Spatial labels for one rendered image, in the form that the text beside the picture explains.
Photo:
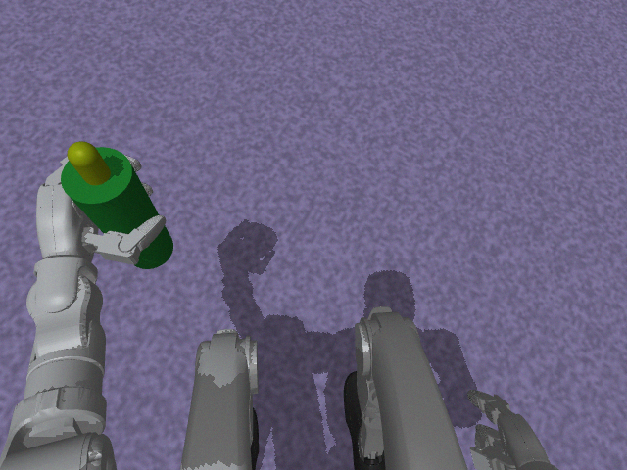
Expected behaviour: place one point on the right robot foot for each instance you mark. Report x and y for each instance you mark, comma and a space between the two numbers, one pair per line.
354, 421

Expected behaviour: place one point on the right robot hand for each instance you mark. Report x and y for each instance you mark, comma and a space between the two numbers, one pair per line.
509, 448

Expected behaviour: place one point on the left robot arm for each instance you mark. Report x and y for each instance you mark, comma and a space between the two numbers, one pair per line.
59, 423

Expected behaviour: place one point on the left robot hand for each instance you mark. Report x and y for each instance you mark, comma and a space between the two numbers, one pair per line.
64, 229

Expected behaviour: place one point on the bottle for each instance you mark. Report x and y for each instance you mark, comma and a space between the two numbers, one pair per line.
103, 183

